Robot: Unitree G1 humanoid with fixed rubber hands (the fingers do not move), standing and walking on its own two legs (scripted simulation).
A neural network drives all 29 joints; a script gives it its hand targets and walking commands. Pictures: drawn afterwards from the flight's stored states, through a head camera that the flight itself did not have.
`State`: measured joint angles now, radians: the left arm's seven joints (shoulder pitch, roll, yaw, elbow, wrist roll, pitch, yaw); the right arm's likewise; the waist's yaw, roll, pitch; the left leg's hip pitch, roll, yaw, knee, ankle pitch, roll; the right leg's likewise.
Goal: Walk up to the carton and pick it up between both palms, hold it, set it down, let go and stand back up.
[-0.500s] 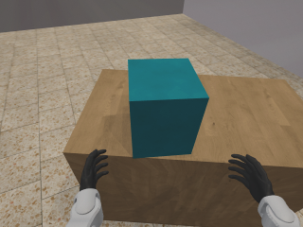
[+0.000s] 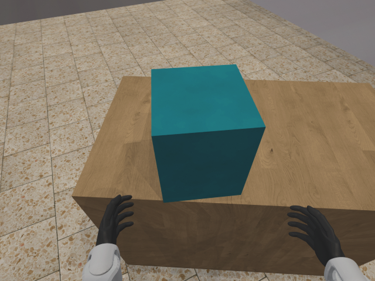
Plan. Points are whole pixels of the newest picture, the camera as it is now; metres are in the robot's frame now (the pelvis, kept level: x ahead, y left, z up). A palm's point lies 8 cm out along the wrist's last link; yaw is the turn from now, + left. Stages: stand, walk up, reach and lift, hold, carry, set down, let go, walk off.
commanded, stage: set down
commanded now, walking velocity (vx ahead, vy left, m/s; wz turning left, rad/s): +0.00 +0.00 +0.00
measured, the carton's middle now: (198, 135) +0.43 +0.03 +0.06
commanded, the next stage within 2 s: let go in 1.00 s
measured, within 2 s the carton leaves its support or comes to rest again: neither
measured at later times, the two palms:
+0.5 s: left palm (97, 275) +0.13 +0.21 -0.03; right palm out of the picture +0.15 -0.24 -0.03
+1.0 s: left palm (102, 262) +0.16 +0.22 -0.06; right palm (323, 277) +0.17 -0.24 -0.05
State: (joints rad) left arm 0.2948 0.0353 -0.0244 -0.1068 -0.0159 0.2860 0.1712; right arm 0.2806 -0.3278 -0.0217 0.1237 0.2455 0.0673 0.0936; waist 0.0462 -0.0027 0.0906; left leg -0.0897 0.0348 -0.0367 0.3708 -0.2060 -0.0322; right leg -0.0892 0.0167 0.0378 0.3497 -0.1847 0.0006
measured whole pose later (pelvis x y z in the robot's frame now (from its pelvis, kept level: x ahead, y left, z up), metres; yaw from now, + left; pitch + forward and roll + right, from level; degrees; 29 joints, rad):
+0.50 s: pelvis +0.00 +0.00 +0.00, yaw +0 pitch -5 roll +0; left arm 0.41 0.09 -0.01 0.11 -0.02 0.11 0.14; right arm 0.36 -0.32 -0.02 0.31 0.19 -0.10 0.10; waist 0.05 0.01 0.10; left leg -0.08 0.03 -0.03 0.37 -0.20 -0.03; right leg -0.08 0.02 0.04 0.34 -0.18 0.00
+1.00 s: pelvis +0.02 +0.00 +0.00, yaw +0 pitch -1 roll -1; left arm 0.34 0.13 -0.01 0.22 -0.02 0.13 0.09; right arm 0.34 -0.27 -0.02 0.42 0.13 -0.11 0.08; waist 0.05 -0.01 0.09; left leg -0.11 0.03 -0.03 0.37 -0.23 -0.03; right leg -0.11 0.01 0.04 0.34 -0.20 0.00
